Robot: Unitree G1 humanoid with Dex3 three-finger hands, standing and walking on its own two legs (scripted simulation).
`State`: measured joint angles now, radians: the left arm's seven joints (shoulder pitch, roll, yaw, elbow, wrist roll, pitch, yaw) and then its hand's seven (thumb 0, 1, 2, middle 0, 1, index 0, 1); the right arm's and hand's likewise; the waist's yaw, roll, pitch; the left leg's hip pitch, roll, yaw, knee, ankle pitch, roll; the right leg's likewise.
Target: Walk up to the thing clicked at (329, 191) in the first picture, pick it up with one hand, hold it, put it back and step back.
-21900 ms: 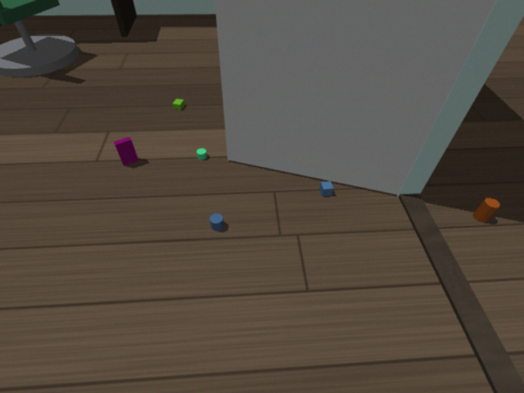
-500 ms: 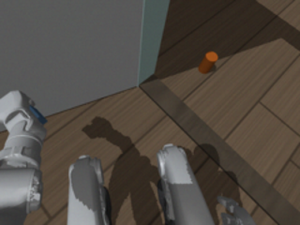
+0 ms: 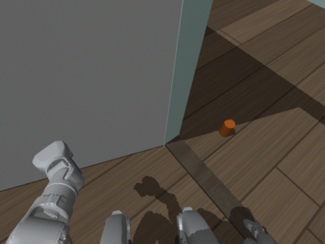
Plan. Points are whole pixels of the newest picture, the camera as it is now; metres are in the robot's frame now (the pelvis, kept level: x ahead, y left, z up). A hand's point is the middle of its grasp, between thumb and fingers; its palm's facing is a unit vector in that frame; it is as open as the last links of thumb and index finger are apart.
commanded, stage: lift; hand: left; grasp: from above
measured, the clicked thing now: (66, 169) +0.36 +0.26 -0.12
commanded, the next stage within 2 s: hold in 0.44 s
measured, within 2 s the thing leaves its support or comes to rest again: neither
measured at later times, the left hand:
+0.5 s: hand (54, 150) +0.36 +0.24 +0.01, palm faces -0.33 -0.34 -0.88, open 8.3 cm
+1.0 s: hand (50, 146) +0.35 +0.23 +0.05, palm faces -0.30 -0.33 -0.89, open 8.3 cm
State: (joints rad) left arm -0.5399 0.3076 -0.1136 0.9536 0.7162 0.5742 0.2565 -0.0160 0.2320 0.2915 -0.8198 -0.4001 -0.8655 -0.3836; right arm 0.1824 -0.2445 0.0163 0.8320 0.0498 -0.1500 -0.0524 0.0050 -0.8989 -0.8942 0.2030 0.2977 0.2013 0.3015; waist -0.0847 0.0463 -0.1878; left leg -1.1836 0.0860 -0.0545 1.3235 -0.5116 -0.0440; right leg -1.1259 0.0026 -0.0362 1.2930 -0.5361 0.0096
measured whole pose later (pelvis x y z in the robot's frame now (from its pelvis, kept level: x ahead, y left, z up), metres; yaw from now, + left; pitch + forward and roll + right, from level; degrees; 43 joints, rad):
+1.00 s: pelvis +0.04 +0.00 +0.11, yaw +1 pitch +6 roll +0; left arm -0.49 0.19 -0.19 0.97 0.69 0.66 0.26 -0.01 0.28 0.22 -0.81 -0.38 -0.85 -0.37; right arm 0.22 -0.26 0.02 0.82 0.04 -0.14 0.03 0.01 -0.89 -0.89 0.20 0.30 0.20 0.30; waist -0.03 0.03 -0.08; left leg -0.46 0.05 0.01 0.65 -0.30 -0.04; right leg -0.43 -0.03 -0.01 0.66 -0.34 0.02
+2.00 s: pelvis +0.04 +0.00 +0.12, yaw +1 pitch +3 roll +0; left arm -0.42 0.20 -0.26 0.74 0.72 0.77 0.12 -0.02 0.24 0.30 -0.79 -0.44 -0.83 -0.43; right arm 0.17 -0.25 0.05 0.78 0.06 -0.14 0.03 0.01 -0.91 -0.90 0.20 0.30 0.20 0.30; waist 0.02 0.05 -0.07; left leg -0.35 0.05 0.02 0.58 -0.27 -0.03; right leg -0.33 -0.03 -0.01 0.58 -0.31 0.02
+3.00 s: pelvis +0.03 +0.00 +0.09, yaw +1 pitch +11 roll +0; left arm -0.52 0.17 -0.16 1.11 0.75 0.59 0.36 -0.01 0.30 0.17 -0.86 -0.28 -0.92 -0.23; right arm 0.21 -0.25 0.00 0.81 0.01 -0.19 0.05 0.01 -0.87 -0.89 0.20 0.30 0.20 0.30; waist -0.04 0.00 -0.07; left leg -0.65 0.06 0.00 0.80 -0.34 -0.04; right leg -0.61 -0.02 -0.01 0.81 -0.38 0.01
